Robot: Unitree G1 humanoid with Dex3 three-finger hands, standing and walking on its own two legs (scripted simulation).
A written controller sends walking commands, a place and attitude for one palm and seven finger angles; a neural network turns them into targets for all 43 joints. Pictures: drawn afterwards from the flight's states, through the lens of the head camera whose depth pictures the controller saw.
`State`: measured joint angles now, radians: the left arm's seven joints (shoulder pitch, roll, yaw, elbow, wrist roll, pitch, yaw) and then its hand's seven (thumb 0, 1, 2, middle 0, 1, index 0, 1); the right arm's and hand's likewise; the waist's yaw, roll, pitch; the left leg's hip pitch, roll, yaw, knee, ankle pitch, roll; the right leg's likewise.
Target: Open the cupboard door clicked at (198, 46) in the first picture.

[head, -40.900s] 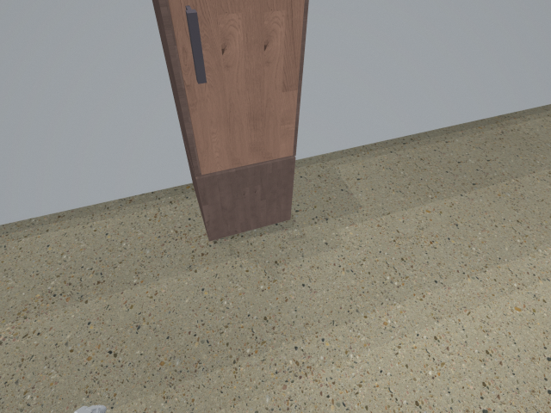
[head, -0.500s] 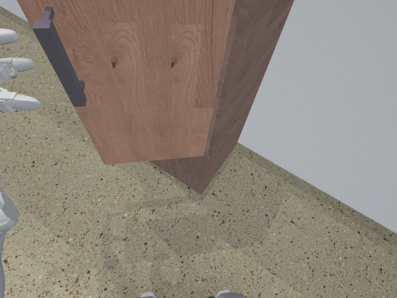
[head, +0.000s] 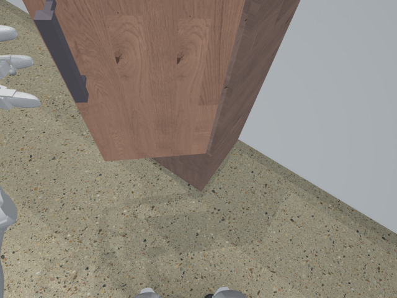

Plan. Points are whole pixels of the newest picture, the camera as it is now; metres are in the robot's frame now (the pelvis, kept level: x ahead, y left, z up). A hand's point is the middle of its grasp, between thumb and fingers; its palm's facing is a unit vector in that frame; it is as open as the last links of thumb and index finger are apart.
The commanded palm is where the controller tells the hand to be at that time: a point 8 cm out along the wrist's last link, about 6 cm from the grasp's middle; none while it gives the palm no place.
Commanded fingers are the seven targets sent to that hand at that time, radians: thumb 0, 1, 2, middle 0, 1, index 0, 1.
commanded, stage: move the hooked fingers beside the handle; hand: left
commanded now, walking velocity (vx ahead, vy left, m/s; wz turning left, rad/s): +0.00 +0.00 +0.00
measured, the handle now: (68, 55) +0.53 +0.21 +0.14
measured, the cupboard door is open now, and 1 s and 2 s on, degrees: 42 42 42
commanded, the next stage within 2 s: slide the fingers in behind the handle in 0.14 s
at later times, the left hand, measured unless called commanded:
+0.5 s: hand (24, 75) +0.48 +0.27 +0.15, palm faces +0.07 -1.00 +0.01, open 14.0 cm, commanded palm +0.46 +0.31 +0.14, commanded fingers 0.00 -0.50 0.30 -0.30 -1.20 -0.30 -1.20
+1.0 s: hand (53, 73) +0.48 +0.22 +0.15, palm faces +0.06 -1.00 +0.01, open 14.0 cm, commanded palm +0.46 +0.27 +0.14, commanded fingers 0.00 -0.50 0.30 -0.30 -1.20 -0.30 -1.20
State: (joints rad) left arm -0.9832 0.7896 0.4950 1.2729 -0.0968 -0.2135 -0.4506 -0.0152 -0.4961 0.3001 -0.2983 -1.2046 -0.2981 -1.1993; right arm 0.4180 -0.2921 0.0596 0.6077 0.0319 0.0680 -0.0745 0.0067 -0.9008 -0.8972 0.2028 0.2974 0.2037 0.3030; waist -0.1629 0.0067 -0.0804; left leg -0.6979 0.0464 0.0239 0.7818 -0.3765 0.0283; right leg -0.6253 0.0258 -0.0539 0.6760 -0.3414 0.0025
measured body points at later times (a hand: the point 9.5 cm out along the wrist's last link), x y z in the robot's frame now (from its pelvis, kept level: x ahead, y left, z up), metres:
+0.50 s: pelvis +0.00 +0.00 +0.00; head +0.08 +0.02 +0.44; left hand +0.47 +0.32 +0.15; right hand +0.01 -0.28 -0.10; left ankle -0.01 +0.09 -0.71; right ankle -0.02 -0.13 -0.71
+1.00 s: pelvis -0.01 -0.01 +0.00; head +0.07 +0.00 +0.44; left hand +0.47 +0.28 +0.15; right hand -0.01 -0.29 -0.11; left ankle -0.01 +0.09 -0.71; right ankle -0.02 -0.13 -0.71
